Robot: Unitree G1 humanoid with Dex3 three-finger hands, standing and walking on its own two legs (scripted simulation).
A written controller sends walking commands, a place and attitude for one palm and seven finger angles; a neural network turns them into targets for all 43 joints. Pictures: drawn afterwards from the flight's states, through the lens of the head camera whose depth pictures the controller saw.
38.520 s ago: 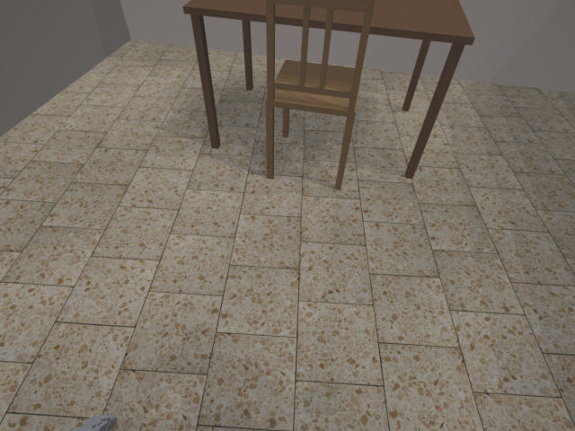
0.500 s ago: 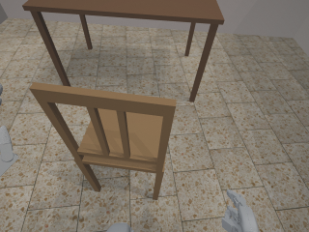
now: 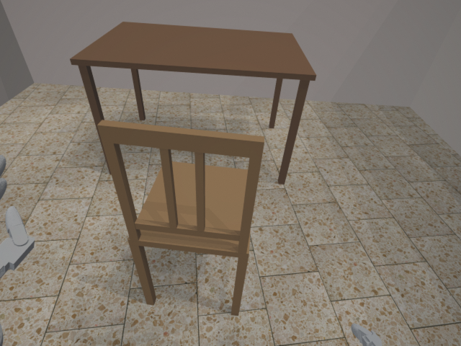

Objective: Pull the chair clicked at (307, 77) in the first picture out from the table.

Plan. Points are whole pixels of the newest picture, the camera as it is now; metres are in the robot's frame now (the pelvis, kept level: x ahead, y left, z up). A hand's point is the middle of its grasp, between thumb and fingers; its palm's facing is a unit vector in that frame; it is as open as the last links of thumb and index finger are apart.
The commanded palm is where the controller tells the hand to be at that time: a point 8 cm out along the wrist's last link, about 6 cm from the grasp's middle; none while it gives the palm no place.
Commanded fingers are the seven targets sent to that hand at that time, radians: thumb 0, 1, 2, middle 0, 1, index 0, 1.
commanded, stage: stop stepping back and stand still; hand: left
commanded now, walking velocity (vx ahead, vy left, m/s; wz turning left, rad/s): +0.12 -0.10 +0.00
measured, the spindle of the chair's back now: (169, 190) +0.54 +0.18 -0.06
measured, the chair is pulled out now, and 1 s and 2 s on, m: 0.66 0.66 0.66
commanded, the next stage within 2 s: let the arm hang, fingers relaxed in 0.84 s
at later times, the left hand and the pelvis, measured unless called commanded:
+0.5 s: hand (6, 289) +0.15 +0.28 +0.15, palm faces +0.40 -0.84 -0.36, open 7.4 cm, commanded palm +0.08 +0.32 +0.19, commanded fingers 0.00 0.90 0.90 -0.20 -0.30 -0.20 -0.30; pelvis -0.07 +0.03 -0.02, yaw -3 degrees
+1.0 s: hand (37, 307) +0.15 +0.27 +0.10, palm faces +0.27 -0.89 -0.37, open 7.4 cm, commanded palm none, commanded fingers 0.00 0.90 0.90 -0.20 -0.30 -0.20 -0.30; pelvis -0.09 +0.04 +0.00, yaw -2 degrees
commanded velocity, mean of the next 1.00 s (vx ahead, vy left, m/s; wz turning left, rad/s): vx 0.10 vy -0.05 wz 0.00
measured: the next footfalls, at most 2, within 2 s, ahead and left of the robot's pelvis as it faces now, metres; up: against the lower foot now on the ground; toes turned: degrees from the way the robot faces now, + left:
right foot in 0.22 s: +0.00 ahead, -0.13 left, +0.00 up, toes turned -5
right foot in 0.72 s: -0.04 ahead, -0.09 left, +0.00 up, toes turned -7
